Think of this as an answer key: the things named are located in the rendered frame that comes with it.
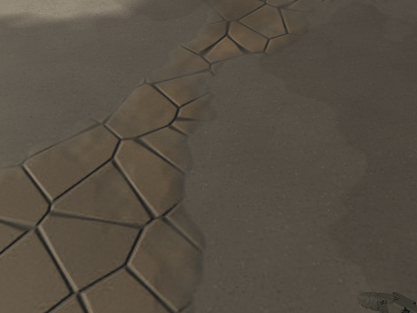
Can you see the right robot hand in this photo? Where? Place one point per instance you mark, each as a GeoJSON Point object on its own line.
{"type": "Point", "coordinates": [386, 302]}

